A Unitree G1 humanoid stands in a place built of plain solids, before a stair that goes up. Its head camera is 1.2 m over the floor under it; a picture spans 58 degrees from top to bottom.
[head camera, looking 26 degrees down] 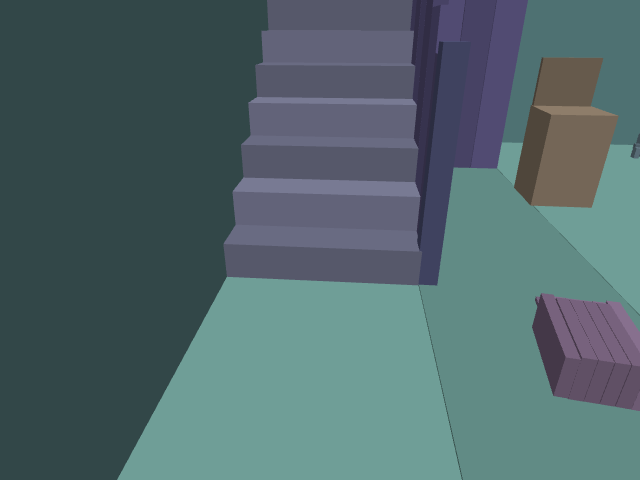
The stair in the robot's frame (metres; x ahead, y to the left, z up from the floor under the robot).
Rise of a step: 0.20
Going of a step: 0.25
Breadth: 1.02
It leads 5 degrees to the right of straight ahead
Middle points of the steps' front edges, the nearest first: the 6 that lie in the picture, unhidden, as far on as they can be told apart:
1.96 -0.01 0.20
2.21 -0.03 0.40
2.46 -0.05 0.60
2.71 -0.07 0.79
2.95 -0.09 0.99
3.20 -0.11 1.19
